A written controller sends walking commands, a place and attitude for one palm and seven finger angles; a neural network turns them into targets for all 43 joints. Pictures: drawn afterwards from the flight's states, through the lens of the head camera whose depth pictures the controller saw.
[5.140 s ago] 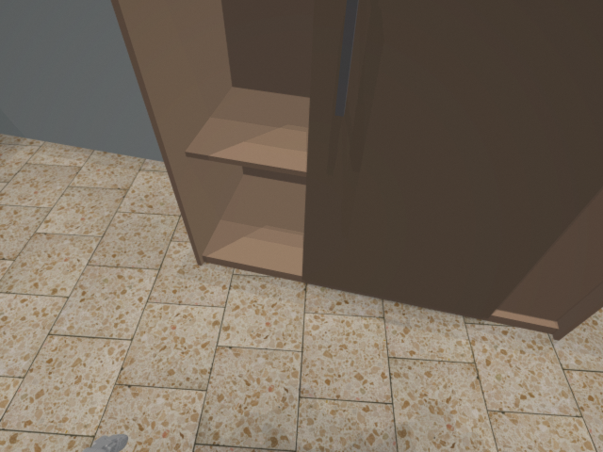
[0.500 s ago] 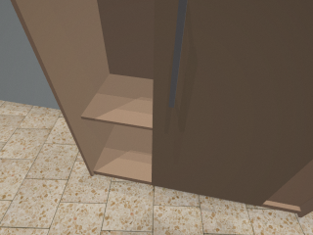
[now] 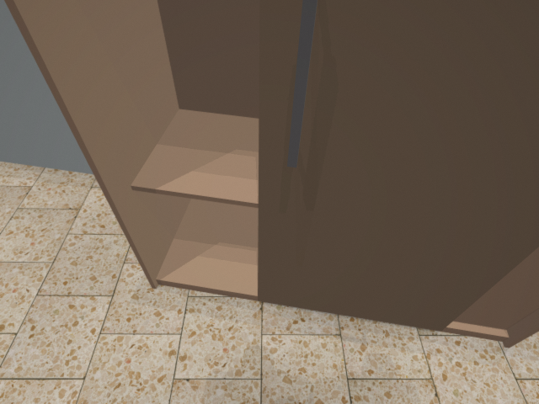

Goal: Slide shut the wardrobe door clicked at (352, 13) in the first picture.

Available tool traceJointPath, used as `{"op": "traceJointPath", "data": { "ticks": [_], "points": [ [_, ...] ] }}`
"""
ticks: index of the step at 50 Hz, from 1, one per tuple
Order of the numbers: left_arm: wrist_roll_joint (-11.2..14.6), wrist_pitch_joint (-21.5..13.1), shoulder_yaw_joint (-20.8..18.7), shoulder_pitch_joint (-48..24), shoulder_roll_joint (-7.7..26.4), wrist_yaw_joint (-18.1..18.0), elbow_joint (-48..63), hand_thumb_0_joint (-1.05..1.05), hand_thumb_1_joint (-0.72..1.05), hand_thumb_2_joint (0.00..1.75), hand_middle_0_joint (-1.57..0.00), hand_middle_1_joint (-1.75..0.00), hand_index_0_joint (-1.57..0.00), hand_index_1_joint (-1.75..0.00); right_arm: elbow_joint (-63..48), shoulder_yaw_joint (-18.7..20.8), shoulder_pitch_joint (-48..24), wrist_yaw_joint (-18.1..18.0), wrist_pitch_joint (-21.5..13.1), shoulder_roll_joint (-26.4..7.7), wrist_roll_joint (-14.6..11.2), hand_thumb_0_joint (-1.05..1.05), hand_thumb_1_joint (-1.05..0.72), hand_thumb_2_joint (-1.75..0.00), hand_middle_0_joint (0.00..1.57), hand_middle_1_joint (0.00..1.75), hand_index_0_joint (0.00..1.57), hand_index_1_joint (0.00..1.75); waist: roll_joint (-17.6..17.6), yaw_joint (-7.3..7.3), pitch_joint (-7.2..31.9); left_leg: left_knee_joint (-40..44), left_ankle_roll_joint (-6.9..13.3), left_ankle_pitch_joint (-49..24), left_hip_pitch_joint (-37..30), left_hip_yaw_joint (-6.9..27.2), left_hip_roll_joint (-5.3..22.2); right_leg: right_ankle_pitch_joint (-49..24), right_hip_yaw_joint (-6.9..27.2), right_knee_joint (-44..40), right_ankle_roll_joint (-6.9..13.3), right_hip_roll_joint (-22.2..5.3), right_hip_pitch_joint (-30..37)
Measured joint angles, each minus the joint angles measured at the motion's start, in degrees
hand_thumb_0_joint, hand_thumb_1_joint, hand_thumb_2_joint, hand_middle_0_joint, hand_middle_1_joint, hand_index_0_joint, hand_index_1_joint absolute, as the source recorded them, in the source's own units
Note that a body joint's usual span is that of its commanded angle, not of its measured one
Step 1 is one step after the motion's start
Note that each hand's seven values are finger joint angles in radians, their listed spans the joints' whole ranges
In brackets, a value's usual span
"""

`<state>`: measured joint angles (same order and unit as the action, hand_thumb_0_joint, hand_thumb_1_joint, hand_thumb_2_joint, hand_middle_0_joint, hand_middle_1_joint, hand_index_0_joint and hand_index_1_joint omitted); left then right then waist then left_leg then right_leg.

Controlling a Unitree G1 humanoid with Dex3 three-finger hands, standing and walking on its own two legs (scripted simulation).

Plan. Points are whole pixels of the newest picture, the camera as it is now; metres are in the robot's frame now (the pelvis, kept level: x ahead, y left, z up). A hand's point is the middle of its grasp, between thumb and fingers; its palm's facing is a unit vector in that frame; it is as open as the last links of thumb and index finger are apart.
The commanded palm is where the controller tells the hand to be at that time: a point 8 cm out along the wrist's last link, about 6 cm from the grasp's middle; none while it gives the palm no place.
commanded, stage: look again from close up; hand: right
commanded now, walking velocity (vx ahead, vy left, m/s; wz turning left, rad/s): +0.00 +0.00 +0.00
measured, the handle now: (302, 79) +0.56 +0.00 +0.21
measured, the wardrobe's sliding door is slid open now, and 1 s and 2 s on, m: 0.42 0.42 0.42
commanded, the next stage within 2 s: shuffle to correct the standing spot in 0.78 s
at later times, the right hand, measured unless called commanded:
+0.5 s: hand out of the picture +0.04 -0.17 -0.17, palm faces +0.00 +0.98 -0.19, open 7.3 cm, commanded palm none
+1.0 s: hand out of the picture +0.02 -0.16 -0.18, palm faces +0.00 +0.98 -0.18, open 7.4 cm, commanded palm none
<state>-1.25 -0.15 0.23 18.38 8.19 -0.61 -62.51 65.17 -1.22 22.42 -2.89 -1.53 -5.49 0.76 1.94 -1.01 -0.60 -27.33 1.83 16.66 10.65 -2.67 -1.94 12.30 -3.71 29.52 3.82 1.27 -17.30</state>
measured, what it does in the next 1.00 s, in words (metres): stands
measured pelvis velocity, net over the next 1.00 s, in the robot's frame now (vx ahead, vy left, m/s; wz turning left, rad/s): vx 0.04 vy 0.00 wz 0.02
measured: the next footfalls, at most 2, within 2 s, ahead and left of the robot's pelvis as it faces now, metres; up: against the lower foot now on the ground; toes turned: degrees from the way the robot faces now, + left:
right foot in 1.58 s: +0.13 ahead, +0.00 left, +0.00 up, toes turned -13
left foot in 1.96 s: +0.20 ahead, +0.33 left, +0.00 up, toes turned -1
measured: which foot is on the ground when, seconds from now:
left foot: down 0.00-1.00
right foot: down 0.00-1.00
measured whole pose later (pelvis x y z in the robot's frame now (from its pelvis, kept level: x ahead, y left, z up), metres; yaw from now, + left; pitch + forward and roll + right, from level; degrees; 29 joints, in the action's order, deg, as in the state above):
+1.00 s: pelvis +0.04 +0.00 +0.00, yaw +1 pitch -1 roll -1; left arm -1.0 -1.2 1.2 15.4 8.6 -1.6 -65.6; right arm 64.0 -0.7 19.1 -2.5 -0.2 -8.2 0.7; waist -1.3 0.1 -0.3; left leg -26.6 1.2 19.4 6.5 -0.5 -0.3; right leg 13.7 -5.6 25.0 4.0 3.0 -10.9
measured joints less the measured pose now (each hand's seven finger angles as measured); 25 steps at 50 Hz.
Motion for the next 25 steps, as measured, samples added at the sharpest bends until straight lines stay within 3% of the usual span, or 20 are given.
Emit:
{"op": "traceJointPath", "data": {
  "ticks": [9, 25],
  "points": [
    [0.06, -0.62, 0.68, 0.08, 1.14, -0.34, 0.21, 0.02, 0.93, 0.90, -0.20, -0.30, -0.20, -0.29, -2.46, 0.19, -2.06, 0.07, -0.21, -1.38, -0.21, 0.00, -0.91, -0.90, 0.19, 0.30, 0.19, 0.30, 0.13, 0.75, 2.18, -2.64, -0.68, 2.94, -0.66, 1.15, 1.51, 1.68, -1.15, -0.27, 0.54, 1.42, 2.17],
    [0.26, -1.39, 1.18, -2.45, 0.92, -0.79, -1.47, 0.01, 0.91, 0.90, -0.20, -0.30, -0.20, -0.29, -3.34, 0.38, -5.12, 0.15, 0.49, -3.20, -0.38, 0.00, -0.92, -0.90, 0.19, 0.30, 0.20, 0.30, -2.66, 0.89, 0.44, 0.38, -0.55, 2.51, -3.33, 2.00, 1.23, 1.71, -1.76, -3.03, 0.14, 1.23, 5.02]
  ]
}}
